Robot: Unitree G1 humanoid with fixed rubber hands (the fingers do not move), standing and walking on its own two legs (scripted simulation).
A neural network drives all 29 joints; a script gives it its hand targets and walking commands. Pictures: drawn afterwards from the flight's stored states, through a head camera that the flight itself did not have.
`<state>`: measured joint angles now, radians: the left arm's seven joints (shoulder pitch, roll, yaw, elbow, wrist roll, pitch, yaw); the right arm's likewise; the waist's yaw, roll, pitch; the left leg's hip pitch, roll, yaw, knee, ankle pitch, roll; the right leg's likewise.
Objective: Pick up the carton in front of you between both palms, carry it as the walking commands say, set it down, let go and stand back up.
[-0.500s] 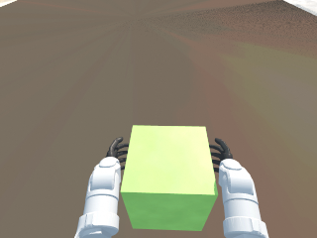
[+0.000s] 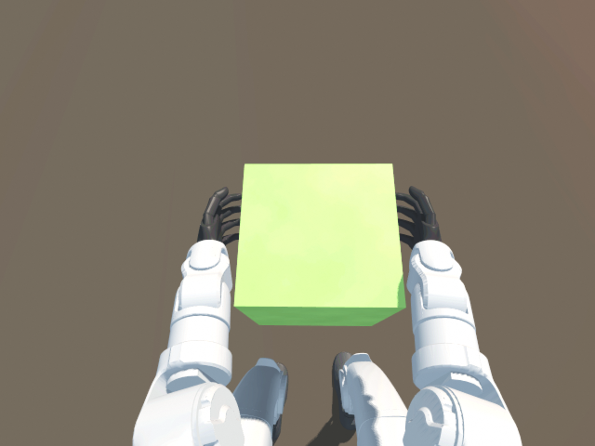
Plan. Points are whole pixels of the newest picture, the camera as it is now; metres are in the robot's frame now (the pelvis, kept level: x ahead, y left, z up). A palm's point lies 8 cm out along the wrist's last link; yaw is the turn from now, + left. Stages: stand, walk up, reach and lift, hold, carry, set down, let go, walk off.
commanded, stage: set down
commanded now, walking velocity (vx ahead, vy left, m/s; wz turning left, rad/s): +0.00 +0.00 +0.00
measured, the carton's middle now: (316, 255) +0.36 +0.00 -0.15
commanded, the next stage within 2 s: none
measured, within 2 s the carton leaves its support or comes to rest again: rests again in 1.74 s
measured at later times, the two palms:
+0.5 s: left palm (242, 235) +0.41 +0.13 -0.21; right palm (405, 238) +0.41 -0.17 -0.21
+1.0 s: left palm (262, 238) +0.46 +0.12 -0.38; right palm (390, 245) +0.45 -0.18 -0.39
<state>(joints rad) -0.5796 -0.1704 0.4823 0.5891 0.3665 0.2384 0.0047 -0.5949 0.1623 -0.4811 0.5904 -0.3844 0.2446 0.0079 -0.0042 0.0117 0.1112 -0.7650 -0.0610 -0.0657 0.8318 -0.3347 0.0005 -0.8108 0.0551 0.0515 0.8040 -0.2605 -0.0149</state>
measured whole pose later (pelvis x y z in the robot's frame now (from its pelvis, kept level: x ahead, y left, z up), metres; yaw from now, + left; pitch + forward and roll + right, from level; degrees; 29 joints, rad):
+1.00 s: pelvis -0.05 -0.01 -0.25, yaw +4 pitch +46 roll +4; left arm -1.14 0.04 0.42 0.76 0.12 0.25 0.11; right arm -1.11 -0.08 -0.42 0.72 -0.15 0.27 -0.08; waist -0.04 0.03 0.00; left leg -2.04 -0.16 -0.04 1.82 -0.58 -0.06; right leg -2.12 0.12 0.08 1.81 -0.49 0.02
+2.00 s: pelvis -0.05 +0.00 -0.35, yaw +4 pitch +36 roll +0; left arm -1.46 0.18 0.29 1.02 0.04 0.18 0.12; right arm -1.40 -0.26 -0.42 0.96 -0.10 0.22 0.01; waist -0.08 0.03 0.36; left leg -2.19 -0.18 -0.01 2.22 -0.66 -0.04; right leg -2.23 0.06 0.02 2.18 -0.58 0.02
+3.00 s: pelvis -0.06 +0.00 -0.34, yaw +3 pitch +36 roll +1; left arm -1.44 0.37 0.07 0.96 -0.19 0.17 0.14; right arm -1.40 -0.41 -0.20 0.96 0.20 0.14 -0.05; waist -0.08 0.01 0.34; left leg -2.16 -0.08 0.02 2.18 -0.65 -0.01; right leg -2.22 0.03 -0.01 2.15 -0.56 -0.02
